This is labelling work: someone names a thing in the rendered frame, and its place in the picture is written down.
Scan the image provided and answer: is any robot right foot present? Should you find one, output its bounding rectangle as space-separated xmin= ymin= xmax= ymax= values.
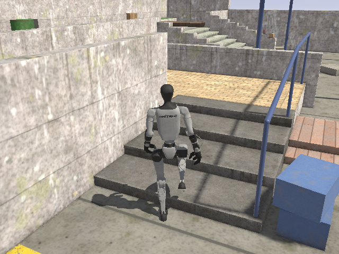
xmin=178 ymin=182 xmax=186 ymax=189

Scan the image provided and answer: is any robot left hand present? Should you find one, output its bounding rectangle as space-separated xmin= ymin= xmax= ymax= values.
xmin=144 ymin=144 xmax=156 ymax=153

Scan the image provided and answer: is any left robot shin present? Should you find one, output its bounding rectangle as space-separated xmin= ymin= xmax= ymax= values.
xmin=157 ymin=178 xmax=166 ymax=214

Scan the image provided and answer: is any right robot upper arm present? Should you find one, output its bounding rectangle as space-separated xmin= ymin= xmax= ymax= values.
xmin=179 ymin=106 xmax=194 ymax=136

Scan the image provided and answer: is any robot left forearm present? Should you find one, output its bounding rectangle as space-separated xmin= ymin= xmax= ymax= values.
xmin=144 ymin=129 xmax=152 ymax=147

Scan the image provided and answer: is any robot right forearm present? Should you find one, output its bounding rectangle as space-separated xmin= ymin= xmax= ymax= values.
xmin=189 ymin=128 xmax=200 ymax=152

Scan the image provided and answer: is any robot right hand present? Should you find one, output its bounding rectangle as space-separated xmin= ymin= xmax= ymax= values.
xmin=189 ymin=151 xmax=202 ymax=165

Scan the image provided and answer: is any left robot upper arm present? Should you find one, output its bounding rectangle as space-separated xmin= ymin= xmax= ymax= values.
xmin=146 ymin=107 xmax=157 ymax=137

